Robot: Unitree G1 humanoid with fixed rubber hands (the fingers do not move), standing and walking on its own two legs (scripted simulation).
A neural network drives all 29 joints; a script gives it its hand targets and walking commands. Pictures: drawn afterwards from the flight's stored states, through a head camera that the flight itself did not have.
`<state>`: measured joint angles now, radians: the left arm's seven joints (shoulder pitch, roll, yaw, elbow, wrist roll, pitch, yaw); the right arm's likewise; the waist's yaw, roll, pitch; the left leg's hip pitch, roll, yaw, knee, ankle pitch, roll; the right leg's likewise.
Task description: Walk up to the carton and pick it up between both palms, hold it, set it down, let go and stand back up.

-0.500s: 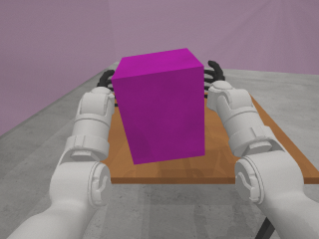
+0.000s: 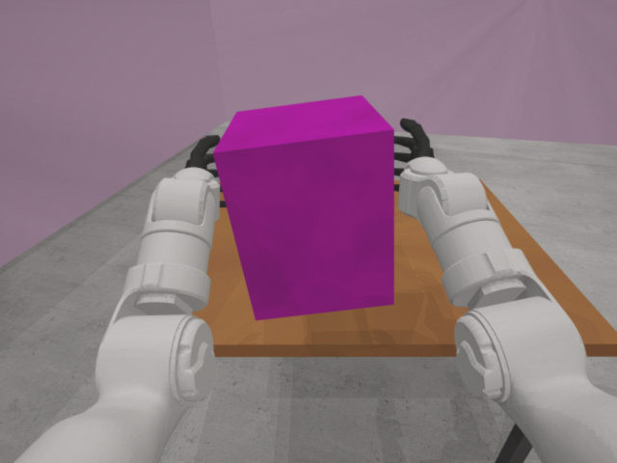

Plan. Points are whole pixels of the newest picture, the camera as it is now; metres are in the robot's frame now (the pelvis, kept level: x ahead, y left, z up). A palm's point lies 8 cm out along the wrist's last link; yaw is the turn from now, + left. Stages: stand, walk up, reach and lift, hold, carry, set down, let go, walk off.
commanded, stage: hold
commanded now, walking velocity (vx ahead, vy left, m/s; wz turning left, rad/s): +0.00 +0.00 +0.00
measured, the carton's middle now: (311, 202) +0.45 +0.01 +0.21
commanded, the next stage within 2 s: set down in 1.10 s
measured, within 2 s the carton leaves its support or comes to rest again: neither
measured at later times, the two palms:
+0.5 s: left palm (199, 184) +0.40 +0.15 +0.27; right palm (417, 169) +0.40 -0.13 +0.29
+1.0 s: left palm (195, 186) +0.39 +0.16 +0.28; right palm (419, 169) +0.39 -0.13 +0.29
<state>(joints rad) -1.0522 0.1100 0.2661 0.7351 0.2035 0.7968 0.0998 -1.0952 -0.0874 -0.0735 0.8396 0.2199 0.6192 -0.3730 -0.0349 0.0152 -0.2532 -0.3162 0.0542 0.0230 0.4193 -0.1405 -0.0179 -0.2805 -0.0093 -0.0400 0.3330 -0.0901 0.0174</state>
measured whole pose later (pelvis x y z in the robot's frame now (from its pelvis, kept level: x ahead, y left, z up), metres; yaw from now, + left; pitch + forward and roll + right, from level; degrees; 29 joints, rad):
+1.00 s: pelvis +0.00 +0.00 +0.00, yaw +0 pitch +2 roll -1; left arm -1.02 0.11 0.27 0.66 0.22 0.82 0.08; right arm -1.09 -0.09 -0.08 0.79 0.26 0.65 -0.37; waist -0.03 0.02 -0.25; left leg -0.31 0.05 0.02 0.42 -0.14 -0.02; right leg -0.27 -0.01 -0.04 0.33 -0.10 0.02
